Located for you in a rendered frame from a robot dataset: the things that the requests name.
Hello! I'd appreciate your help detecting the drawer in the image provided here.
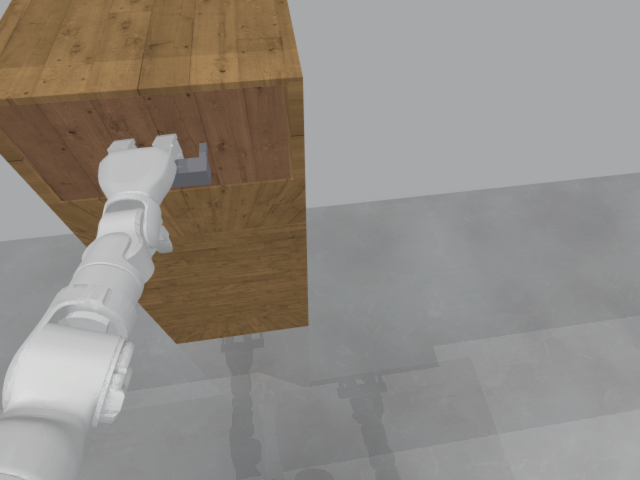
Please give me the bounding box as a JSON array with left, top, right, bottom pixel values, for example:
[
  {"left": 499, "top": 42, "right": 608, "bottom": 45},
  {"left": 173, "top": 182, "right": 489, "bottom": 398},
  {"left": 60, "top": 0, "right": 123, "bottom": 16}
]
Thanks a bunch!
[{"left": 0, "top": 85, "right": 291, "bottom": 201}]

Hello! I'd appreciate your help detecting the left robot hand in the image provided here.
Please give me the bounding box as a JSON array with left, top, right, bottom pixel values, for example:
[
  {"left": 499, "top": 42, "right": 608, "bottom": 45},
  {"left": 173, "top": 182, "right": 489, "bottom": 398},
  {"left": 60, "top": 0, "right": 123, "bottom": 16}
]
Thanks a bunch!
[{"left": 98, "top": 133, "right": 184, "bottom": 253}]

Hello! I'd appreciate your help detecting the cabinet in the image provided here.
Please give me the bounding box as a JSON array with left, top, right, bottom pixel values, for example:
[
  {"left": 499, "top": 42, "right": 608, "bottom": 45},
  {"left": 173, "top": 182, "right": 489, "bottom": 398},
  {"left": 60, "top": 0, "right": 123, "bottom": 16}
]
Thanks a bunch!
[{"left": 0, "top": 0, "right": 309, "bottom": 344}]

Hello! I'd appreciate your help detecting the handle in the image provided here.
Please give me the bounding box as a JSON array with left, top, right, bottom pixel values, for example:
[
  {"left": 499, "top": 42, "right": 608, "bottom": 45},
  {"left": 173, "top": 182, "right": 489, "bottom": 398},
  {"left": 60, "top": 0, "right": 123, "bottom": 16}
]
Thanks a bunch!
[{"left": 171, "top": 142, "right": 211, "bottom": 188}]

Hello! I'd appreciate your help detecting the left robot upper arm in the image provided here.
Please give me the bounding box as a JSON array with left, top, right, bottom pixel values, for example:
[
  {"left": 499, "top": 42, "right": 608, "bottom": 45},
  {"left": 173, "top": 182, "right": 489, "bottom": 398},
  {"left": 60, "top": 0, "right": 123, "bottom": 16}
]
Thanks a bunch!
[{"left": 0, "top": 323, "right": 135, "bottom": 480}]

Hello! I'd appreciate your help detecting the left robot forearm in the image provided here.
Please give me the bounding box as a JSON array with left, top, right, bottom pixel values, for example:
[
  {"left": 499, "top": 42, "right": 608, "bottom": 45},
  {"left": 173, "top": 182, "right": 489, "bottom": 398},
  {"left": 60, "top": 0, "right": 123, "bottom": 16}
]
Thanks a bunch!
[{"left": 2, "top": 193, "right": 161, "bottom": 412}]

